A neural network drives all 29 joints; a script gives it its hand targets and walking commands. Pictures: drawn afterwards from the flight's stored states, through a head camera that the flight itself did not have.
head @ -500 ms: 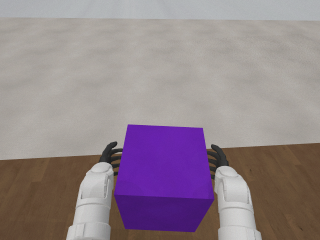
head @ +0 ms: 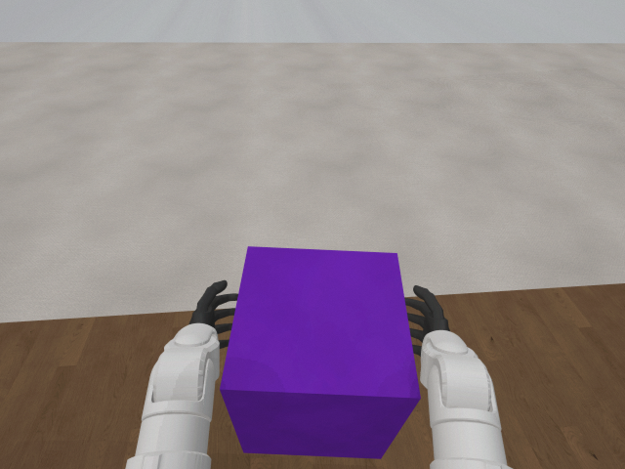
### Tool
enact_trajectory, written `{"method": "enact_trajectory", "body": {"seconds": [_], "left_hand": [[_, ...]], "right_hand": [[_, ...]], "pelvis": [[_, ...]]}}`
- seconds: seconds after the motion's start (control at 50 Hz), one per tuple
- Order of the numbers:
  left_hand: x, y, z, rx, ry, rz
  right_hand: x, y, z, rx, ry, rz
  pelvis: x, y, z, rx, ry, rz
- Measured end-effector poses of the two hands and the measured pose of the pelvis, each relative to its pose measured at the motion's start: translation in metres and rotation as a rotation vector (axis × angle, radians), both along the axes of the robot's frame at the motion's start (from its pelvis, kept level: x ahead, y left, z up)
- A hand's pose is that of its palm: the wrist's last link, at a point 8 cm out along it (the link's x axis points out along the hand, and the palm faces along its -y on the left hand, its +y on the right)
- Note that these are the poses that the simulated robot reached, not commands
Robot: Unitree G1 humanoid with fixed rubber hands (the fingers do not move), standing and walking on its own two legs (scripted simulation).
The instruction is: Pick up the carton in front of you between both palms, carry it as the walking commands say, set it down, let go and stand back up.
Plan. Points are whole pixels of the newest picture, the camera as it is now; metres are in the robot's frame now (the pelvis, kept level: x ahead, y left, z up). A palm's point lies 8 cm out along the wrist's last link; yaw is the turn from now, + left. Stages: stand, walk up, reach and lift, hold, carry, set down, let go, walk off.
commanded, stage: carry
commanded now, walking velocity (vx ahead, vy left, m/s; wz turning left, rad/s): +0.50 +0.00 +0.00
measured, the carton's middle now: (317, 357) +0.30 +0.00 -0.02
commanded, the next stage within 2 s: none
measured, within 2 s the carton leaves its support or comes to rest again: neither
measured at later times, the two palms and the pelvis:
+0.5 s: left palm (245, 237) +0.46 +0.12 +0.07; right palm (429, 245) +0.46 -0.18 +0.07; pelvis +0.20 -0.02 -0.01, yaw +2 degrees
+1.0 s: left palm (255, 149) +0.77 +0.15 +0.06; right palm (388, 156) +0.75 -0.15 +0.07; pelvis +0.47 +0.02 -0.01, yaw -2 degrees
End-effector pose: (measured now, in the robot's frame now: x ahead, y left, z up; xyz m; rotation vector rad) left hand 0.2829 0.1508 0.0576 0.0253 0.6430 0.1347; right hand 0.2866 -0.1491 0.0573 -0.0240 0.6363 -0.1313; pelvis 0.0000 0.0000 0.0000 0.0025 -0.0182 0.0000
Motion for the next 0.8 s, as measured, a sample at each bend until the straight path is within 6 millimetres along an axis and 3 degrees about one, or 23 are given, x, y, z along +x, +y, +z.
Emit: {"method": "enact_trajectory", "body": {"seconds": [0.16,0.32,0.4,0.5,0.64,0.72,0.8], "left_hand": [[0.041,-0.013,0.014,-0.026,-0.030,0.004],[0.091,-0.007,0.008,-0.049,0.046,0.035],[0.128,-0.017,0.012,-0.049,0.075,0.017],[0.178,-0.027,0.016,-0.056,0.061,0.032],[0.248,-0.011,0.035,-0.059,0.066,0.116],[0.302,-0.003,0.033,-0.054,0.052,0.111],[0.364,0.006,0.014,-0.056,0.052,0.075]], "right_hand": [[0.035,-0.013,0.012,0.031,-0.030,-0.034],[0.091,-0.007,0.009,0.072,0.046,-0.055],[0.118,-0.017,0.007,0.075,0.074,-0.076],[0.174,-0.027,0.014,0.078,0.061,-0.066],[0.269,-0.010,0.034,0.077,0.071,0.013],[0.320,-0.002,0.028,0.076,0.056,0.014],[0.371,0.006,0.010,0.065,0.053,-0.018]], "pelvis": [[0.043,-0.008,-0.014,-0.005,0.074,-0.002],[0.109,-0.004,-0.017,0.016,0.124,-0.026],[0.145,-0.009,-0.012,-0.017,0.131,-0.029],[0.196,-0.024,-0.014,-0.017,0.115,0.038],[0.275,-0.025,0.004,0.032,0.127,0.031],[0.327,-0.016,-0.001,0.037,0.120,0.020],[0.387,0.001,-0.019,0.028,0.084,0.001]]}}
